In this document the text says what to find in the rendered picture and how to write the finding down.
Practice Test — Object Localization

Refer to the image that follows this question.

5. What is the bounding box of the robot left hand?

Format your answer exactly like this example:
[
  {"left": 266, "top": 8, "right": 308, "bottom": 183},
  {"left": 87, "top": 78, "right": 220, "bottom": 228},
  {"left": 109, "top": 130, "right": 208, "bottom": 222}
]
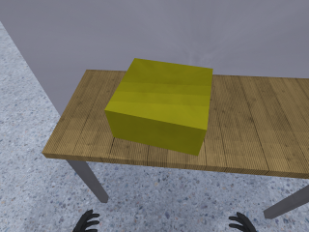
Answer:
[{"left": 72, "top": 209, "right": 100, "bottom": 232}]

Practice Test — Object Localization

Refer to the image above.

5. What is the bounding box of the robot right hand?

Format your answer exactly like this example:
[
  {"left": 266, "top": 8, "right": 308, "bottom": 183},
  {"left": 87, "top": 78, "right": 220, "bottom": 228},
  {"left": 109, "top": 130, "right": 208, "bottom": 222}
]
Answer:
[{"left": 228, "top": 212, "right": 257, "bottom": 232}]

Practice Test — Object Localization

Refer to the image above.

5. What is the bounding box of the table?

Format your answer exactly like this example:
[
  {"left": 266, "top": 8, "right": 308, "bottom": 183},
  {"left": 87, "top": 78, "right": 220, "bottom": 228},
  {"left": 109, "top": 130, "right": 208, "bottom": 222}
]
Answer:
[{"left": 42, "top": 70, "right": 309, "bottom": 219}]

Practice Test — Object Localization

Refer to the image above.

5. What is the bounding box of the carton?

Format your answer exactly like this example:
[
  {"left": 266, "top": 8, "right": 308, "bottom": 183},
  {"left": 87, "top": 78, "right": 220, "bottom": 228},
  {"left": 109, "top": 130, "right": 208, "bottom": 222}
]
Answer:
[{"left": 104, "top": 58, "right": 213, "bottom": 156}]

